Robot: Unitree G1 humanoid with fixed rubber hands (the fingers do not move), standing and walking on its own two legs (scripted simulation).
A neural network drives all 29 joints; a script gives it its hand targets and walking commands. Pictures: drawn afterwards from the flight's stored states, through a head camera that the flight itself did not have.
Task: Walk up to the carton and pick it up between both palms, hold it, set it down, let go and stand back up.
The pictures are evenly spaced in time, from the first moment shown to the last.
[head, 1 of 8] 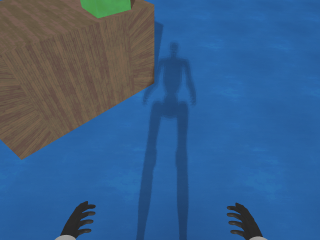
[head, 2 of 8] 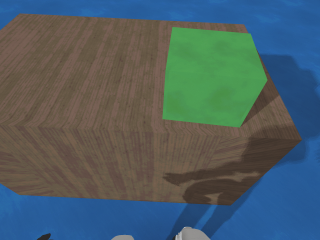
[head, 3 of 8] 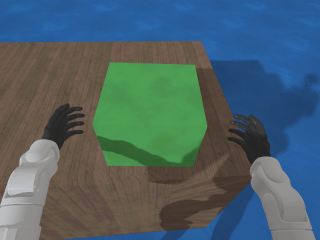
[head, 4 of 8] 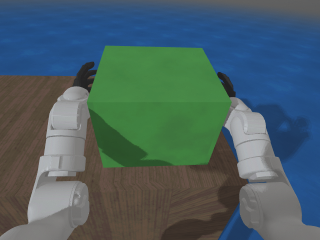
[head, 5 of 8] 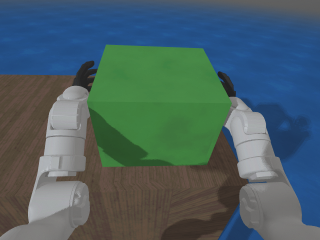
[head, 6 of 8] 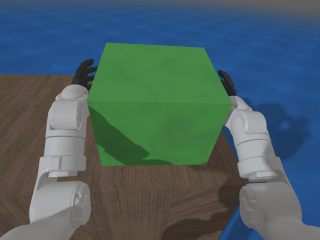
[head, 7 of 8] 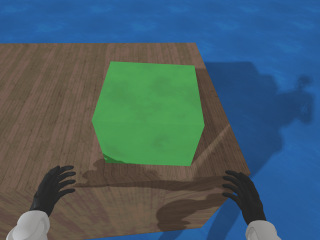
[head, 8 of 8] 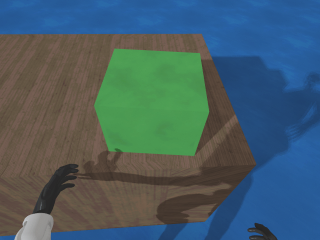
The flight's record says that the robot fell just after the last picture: no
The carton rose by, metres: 0.17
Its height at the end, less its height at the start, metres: +0.00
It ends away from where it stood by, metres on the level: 0.02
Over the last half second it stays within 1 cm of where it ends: yes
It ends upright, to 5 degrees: yes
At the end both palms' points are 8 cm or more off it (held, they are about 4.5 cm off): yes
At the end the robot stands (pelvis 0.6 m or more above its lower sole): yes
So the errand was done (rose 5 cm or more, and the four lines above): yes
